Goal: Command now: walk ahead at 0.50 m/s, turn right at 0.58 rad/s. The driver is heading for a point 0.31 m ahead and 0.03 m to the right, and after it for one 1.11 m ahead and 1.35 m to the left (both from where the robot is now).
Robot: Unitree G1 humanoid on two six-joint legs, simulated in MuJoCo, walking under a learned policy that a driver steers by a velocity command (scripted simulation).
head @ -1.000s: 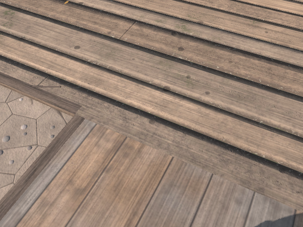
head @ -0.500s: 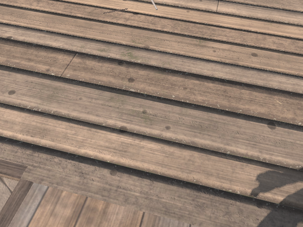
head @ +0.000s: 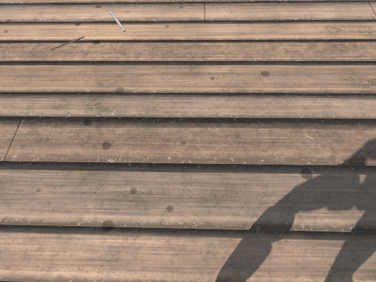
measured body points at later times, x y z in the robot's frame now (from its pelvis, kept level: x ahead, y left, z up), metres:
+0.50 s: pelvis +0.27 +0.05 +0.00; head +0.29 +0.06 +0.45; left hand +0.46 +0.27 -0.10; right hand +0.23 -0.22 -0.12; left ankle +0.24 +0.14 -0.74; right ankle +0.36 -0.10 -0.70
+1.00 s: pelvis +0.51 +0.02 +0.00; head +0.54 +0.02 +0.45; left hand +0.44 +0.28 -0.12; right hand +0.74 -0.18 -0.11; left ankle +0.60 +0.18 -0.68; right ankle +0.45 -0.09 -0.74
